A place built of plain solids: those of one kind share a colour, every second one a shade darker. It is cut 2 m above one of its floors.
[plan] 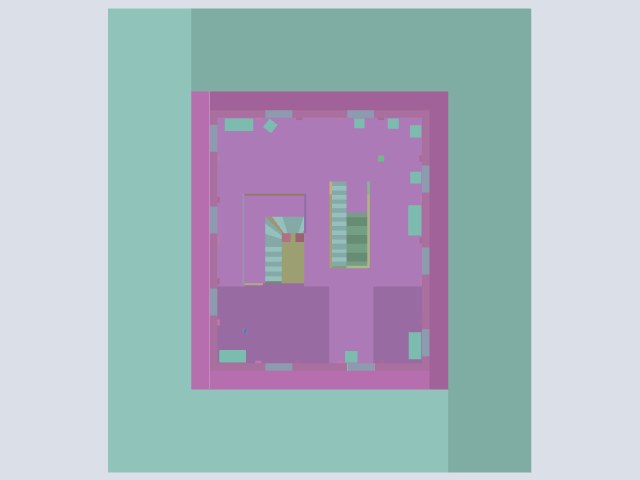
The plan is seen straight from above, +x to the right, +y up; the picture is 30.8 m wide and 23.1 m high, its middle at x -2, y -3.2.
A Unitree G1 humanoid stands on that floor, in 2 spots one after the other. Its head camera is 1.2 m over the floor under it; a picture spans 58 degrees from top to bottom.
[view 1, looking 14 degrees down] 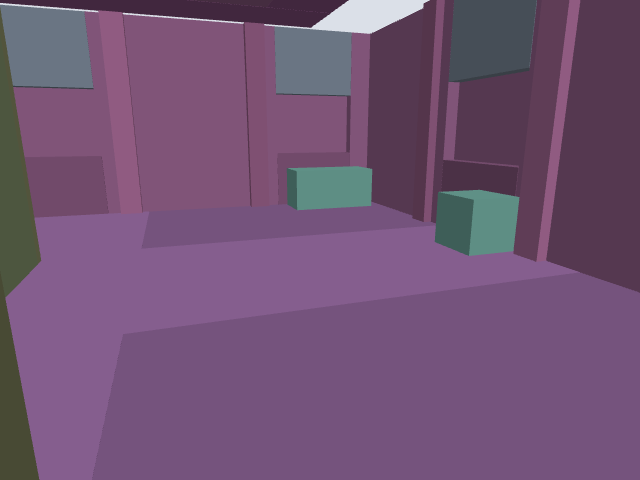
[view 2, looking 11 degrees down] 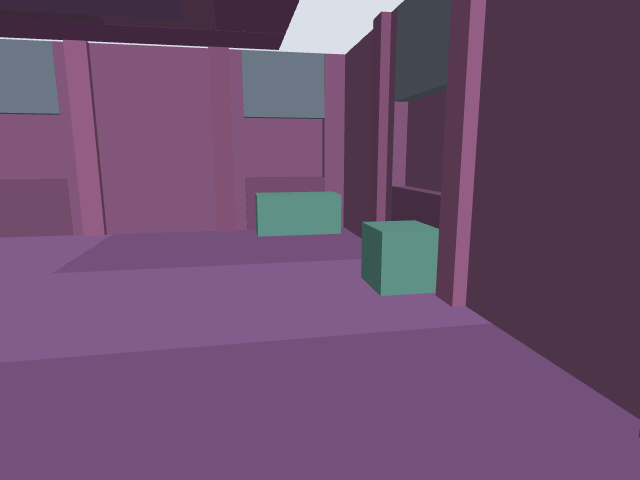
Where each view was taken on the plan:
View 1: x -4.24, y -5.78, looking -19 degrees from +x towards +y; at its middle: floor_storey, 4.96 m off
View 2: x -4.24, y -7.33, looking -11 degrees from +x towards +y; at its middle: floor_storey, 6.29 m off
